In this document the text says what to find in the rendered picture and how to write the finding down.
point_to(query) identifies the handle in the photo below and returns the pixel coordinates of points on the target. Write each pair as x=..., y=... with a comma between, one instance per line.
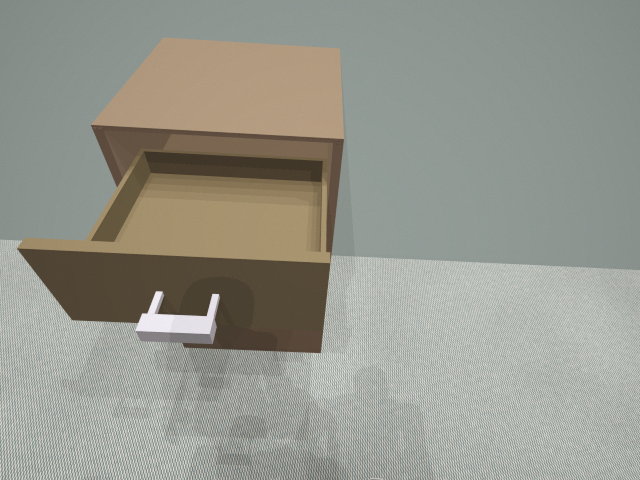
x=154, y=327

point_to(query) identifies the cabinet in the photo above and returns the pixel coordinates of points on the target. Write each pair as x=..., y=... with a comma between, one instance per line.
x=239, y=98

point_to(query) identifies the drawer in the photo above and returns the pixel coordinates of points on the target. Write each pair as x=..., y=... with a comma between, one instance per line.
x=251, y=228

